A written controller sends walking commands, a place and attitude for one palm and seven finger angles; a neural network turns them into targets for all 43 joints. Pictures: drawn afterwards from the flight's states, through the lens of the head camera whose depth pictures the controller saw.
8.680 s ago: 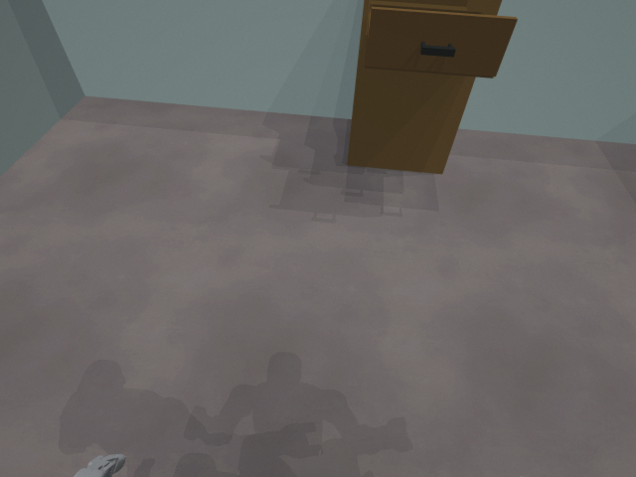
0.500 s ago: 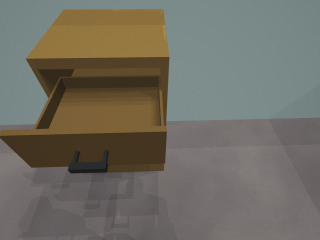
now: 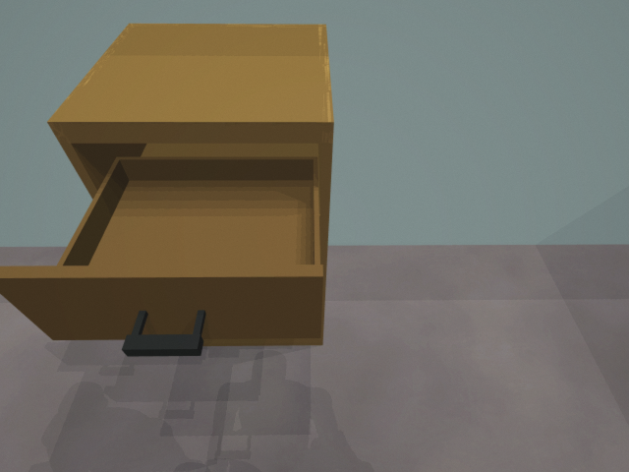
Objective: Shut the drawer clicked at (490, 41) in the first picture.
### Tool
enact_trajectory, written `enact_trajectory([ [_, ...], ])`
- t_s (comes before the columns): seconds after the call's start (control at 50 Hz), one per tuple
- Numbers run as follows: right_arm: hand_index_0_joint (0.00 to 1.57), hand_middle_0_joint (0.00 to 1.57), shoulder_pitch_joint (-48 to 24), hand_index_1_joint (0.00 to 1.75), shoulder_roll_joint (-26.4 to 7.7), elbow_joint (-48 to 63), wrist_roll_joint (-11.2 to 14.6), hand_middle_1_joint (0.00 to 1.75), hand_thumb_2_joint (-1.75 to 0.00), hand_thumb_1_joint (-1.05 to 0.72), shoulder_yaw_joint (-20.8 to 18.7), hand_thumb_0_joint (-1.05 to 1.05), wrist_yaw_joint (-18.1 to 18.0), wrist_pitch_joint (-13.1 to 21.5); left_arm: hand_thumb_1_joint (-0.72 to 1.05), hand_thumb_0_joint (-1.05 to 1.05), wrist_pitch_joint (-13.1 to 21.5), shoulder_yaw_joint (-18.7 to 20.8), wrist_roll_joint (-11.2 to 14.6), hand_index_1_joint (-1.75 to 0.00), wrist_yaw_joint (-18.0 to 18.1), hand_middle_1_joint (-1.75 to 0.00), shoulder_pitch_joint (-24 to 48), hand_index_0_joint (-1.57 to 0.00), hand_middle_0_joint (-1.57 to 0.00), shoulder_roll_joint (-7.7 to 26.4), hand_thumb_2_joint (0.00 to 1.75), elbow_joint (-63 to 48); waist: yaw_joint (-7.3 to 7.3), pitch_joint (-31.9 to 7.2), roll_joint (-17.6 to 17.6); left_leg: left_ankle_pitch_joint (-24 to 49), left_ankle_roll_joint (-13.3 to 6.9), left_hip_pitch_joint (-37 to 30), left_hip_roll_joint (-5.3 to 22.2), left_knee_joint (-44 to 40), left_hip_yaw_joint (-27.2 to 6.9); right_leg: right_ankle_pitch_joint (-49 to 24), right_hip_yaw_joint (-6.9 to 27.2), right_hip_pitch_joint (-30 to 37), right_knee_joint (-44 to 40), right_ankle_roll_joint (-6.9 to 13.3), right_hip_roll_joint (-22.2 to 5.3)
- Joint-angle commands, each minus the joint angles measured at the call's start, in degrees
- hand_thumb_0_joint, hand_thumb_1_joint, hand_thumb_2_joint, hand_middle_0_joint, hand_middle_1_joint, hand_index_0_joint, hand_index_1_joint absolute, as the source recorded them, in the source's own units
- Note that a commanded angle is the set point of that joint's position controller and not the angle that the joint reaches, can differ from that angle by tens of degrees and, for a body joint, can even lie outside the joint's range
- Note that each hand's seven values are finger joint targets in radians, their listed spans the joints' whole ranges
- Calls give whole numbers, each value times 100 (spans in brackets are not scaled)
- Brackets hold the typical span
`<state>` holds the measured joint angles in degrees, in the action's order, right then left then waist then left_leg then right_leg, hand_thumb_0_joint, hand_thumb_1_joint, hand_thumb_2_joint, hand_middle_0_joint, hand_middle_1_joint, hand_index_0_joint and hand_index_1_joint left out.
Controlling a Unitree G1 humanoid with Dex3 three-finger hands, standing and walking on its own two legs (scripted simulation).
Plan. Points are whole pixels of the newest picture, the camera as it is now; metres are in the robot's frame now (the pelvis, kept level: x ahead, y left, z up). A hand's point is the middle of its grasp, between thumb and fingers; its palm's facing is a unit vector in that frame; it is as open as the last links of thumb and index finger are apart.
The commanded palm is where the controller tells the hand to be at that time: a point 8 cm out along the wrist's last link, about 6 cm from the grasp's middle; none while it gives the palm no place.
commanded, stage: come to a stop and stand still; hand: left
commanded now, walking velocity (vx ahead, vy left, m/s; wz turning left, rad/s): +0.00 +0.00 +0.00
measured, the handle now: (167, 331) +0.30 +0.24 -0.03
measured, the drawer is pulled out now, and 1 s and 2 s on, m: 0.29 0.29 0.29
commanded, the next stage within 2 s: look again from close up in 0.20 s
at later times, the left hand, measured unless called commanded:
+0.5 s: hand out of the picture -0.02 +0.19 -0.18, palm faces +0.00 -0.98 -0.19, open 7.4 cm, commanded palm none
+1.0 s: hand out of the picture -0.09 +0.24 -0.18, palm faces +0.01 -0.98 -0.18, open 7.4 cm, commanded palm none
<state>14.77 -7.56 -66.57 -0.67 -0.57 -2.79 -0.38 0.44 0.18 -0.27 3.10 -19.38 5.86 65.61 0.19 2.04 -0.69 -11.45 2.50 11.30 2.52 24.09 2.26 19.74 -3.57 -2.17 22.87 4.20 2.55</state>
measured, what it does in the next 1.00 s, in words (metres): shifts its weight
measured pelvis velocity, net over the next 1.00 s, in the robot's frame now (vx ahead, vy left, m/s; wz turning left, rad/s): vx -0.04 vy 0.07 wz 0.00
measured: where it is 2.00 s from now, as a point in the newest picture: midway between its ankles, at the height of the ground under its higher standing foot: outside the picture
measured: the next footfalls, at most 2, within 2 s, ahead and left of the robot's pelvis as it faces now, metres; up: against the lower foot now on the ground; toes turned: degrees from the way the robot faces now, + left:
none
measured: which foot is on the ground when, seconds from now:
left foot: down 0.00-1.00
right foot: down 0.00-1.00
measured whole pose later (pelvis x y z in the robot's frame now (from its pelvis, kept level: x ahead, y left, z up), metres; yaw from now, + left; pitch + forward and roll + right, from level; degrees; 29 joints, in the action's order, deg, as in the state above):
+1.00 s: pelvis -0.04 +0.07 +0.00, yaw +0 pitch +1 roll -1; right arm 18.0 -8.3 -61.5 -1.2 -0.2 -0.4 -1.5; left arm -0.9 -0.3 -1.7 2.2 -23.8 9.6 60.0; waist 0.2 -0.3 -1.4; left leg -9.5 -6.6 16.8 -5.2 23.6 4.3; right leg 23.9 -2.0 -10.5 29.0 2.1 -1.1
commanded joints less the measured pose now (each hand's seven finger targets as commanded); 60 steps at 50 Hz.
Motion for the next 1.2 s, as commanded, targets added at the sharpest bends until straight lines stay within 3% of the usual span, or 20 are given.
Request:
enact_trajectory([
  [0.0, 20, 20, 351, 30, -373, 140, 41, 30, -90, -90, -8, 0, -26, 59, 90, 0, 51, 100, -23, -30, 28, -30, -611, -20, -20, 585, 90, -35, 4, 218, -132, 1352, -312, -479, 302, 51, -220, -3017, 635, -556, -453, -385, -909],
  [0.26, 20, 20, 334, 30, -422, 146, 31, 30, -90, -90, -3, 0, -35, 39, 90, 0, 27, 112, -16, -30, 18, -30, -574, -20, -20, 628, 90, -42, 10, 352, -32, 1327, -299, -468, 312, 34, -220, -2836, 622, -556, -498, -380, -907],
  [0.28, 20, 20, -402, 30, -582, 670, 57, 30, -90, -90, -11, 0, 66, 203, 90, 0, 344, 101, -156, -30, 204, -30, -979, -20, -20, 801, 90, -54, 248, 388, -318, 874, -205, 279, 167, 1731, 227, -6444, 1287, -822, -488, -929, -1334],
  [0.3, 20, 20, -245, 30, -450, 1046, 34, 30, -90, -90, -13, 0, 74, 128, 90, 0, 321, 175, -156, -30, 208, -30, -857, -20, -20, 1130, 90, -271, -22, 544, -452, -789, -211, 1080, -249, 1640, 292, -8345, 1063, 5, 117, -769, -1484],
  [0.32, 20, 20, 62, 30, -299, 902, 15, 30, -90, -90, -31, 0, 43, 111, 90, 0, 322, 153, -110, -30, 173, -30, -903, -20, -20, 1088, 90, -340, -46, -20, -769, -1189, -410, 928, -311, 1431, 339, -9233, 1005, 380, 500, -779, -1569],
  [0.34, 20, 20, 345, 30, -378, 852, -8, 30, -90, -90, -65, 0, 34, 152, 90, 0, 308, 111, -103, -30, 174, -30, -783, -20, -20, 978, 90, -401, -198, -358, -902, -1020, -450, 922, -376, 1299, 354, -9291, 709, 609, 828, -519, -1421],
  [0.36, 20, 20, 547, 30, -442, 846, 7, 30, -90, -90, -89, 0, 45, 164, 90, 0, 318, 105, -59, -30, 156, -30, -659, -20, -20, 986, 90, -537, -264, -754, -1155, -614, -481, 631, -366, 1081, 270, -8780, 604, 730, 1047, -301, -1291],
  [0.38, 20, 20, 661, 30, -505, 797, 35, 30, -90, -90, -114, 0, 56, 161, 90, 0, 305, 102, -22, -30, 132, -30, -466, -20, -20, 1000, 90, -644, -355, -966, -1082, 34, -509, 200, -284, 800, 160, -7672, 566, 519, 1182, -167, -1202],
  [0.4, 20, 20, 814, 30, -601, 753, 16, 30, -90, -90, -121, 0, 66, 175, 90, 0, 240, 82, -4, -30, 109, -30, -326, -20, -20, 940, 90, -777, -367, -967, -545, 917, -531, -231, -94, 704, 84, -6130, 573, 110, 1307, -129, -1067],
  [0.42, 20, 20, 770, 30, -727, 769, -1, 30, -90, -90, -129, 0, 49, 175, 90, 0, 184, 75, 22, -30, 90, -30, -269, -20, -20, 803, 90, -822, -308, -845, 34, 1811, -683, -462, 329, 627, -426, -4002, 509, -478, 1244, -146, -856],
  [0.44, 20, 20, 534, 30, -788, 858, -11, 30, -90, -90, -111, 0, 18, 148, 90, 0, 96, 66, 7, -30, 74, -30, -313, -20, -20, 630, 90, -832, -136, -271, 577, 1860, -885, -90, 653, 307, -838, -1814, 403, -876, 847, -208, -607],
  [0.46, 20, 20, 310, 30, -787, 968, -10, 30, -90, -90, -85, 0, 46, 131, 90, 0, 42, 78, -61, -30, 61, -30, -495, -20, -20, 575, 90, -831, 48, 397, 586, 1334, -927, 524, 689, 120, -895, -617, 403, -989, 343, -203, -515],
  [0.5, 20, 20, 205, 30, -616, 1047, -11, 30, -90, -90, -7, 0, 68, 121, 90, 0, 70, 48, -80, -30, 32, -30, -698, -20, -20, 666, 90, -780, 102, 1036, 786, 726, -726, 767, 364, 206, -713, -979, 749, -1289, -98, -55, -641],
  [0.56, 20, 20, 414, 30, -580, 1010, -7, 30, -90, -90, 45, 0, 84, 141, 90, 0, 37, 3, -62, -30, 20, -30, -610, -20, -20, 816, 90, -750, 7, 232, 834, 1194, -738, 249, 284, 110, -889, -1091, 759, -964, 55, -35, -675],
  [0.58, 20, 20, 369, 30, -662, 1003, -16, 30, -90, -90, 37, 0, 77, 149, 90, 0, 61, 2, -48, -30, 28, -30, -579, -20, -20, 797, 90, -753, 28, -37, 272, 1325, -757, 147, 337, 290, -893, -1183, 728, -775, 65, -37, -652],
  [0.64, 20, 20, 385, 30, -799, 1003, -13, 30, -90, -90, -6, 0, 91, 156, 90, 0, 26, -16, -47, -30, 7, -30, -416, -20, -20, 750, 90, -853, -4, 72, -118, 413, -746, 190, 358, -31, -971, -487, 691, -913, -18, -60, -687],
  [0.78, 20, 20, 286, 30, -901, 1006, -26, 30, -90, -90, -47, 0, 160, 79, 90, 0, -63, -8, -108, -30, -44, -30, -610, -20, -20, 783, 90, -841, 71, 662, 331, -2012, -690, 849, 424, -1203, -1412, 339, 456, -1146, 81, -136, -535],
  [0.92, 20, 20, 353, 30, -1030, 838, -31, 30, -90, -90, -132, 0, 172, 20, 90, 0, -73, 16, -168, -30, -87, -30, -1157, -20, -20, 711, 90, -622, 133, 84, 320, -2812, -802, 568, 570, -1543, -1695, 851, 16, -1179, 577, -166, -288],
  [1.04, 20, 20, 363, 30, -919, 627, -25, 30, -90, -90, -168, 0, 150, -11, 90, 0, -62, 5, -159, -30, -97, -30, -1458, -20, -20, 547, 90, -408, 118, 196, 165, -2683, -832, 872, 455, -1400, -1657, 556, -40, -932, 298, -154, -258],
  [1.18, 20, 20, 534, 30, -593, 432, -23, 30, -90, -90, -109, 0, 132, 62, 90, 0, 68, -48, -116, -30, -67, -30, -1470, -20, -20, 468, 90, -279, -64, 463, -132, -1787, -805, 394, 165, -598, -1299, 842, 523, -1548, -300, 5, -606],
])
